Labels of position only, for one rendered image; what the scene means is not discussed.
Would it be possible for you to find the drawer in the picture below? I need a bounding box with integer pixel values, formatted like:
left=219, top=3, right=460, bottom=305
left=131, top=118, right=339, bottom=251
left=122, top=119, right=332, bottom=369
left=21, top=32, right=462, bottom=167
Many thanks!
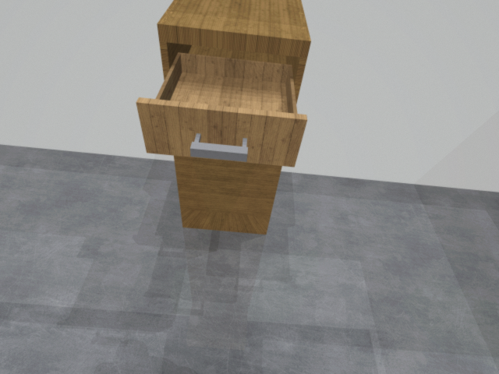
left=136, top=52, right=307, bottom=167

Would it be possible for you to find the handle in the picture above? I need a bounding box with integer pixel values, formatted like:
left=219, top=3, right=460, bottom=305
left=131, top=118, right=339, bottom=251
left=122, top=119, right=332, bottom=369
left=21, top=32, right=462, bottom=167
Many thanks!
left=190, top=133, right=248, bottom=162

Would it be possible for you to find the cabinet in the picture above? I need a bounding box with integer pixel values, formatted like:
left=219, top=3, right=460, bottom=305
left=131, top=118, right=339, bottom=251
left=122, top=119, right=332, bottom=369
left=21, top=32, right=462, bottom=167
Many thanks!
left=157, top=0, right=311, bottom=235

